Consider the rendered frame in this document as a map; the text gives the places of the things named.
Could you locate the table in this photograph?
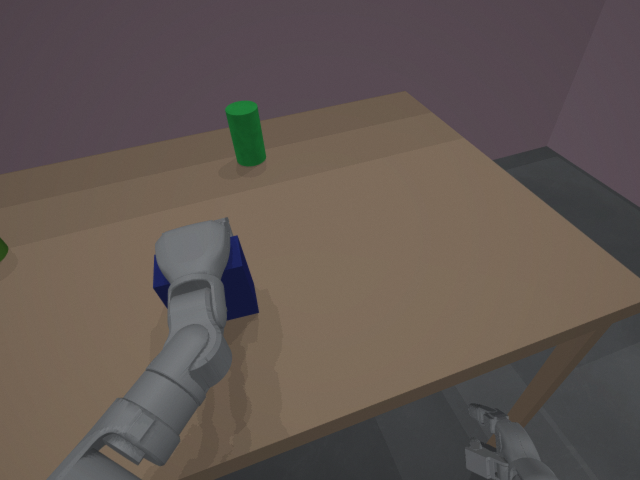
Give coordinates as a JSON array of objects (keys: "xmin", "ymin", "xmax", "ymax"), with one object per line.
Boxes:
[{"xmin": 0, "ymin": 91, "xmax": 640, "ymax": 480}]

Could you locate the robot left upper arm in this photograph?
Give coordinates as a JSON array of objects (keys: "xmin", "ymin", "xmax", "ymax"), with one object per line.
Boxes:
[{"xmin": 62, "ymin": 448, "xmax": 142, "ymax": 480}]

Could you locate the sponge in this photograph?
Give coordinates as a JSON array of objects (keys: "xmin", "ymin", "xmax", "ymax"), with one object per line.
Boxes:
[{"xmin": 153, "ymin": 235, "xmax": 259, "ymax": 320}]

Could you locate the robot right hand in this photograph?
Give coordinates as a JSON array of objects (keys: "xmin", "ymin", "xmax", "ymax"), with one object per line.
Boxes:
[{"xmin": 465, "ymin": 403, "xmax": 541, "ymax": 480}]

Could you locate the robot left hand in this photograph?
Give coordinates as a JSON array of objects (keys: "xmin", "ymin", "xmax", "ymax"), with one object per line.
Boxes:
[{"xmin": 155, "ymin": 217, "xmax": 233, "ymax": 310}]

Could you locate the robot right forearm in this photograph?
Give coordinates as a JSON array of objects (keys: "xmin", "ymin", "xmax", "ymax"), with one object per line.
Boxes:
[{"xmin": 508, "ymin": 458, "xmax": 561, "ymax": 480}]

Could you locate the robot left forearm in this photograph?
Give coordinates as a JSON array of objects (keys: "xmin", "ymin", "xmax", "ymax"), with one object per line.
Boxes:
[{"xmin": 46, "ymin": 273, "xmax": 232, "ymax": 480}]

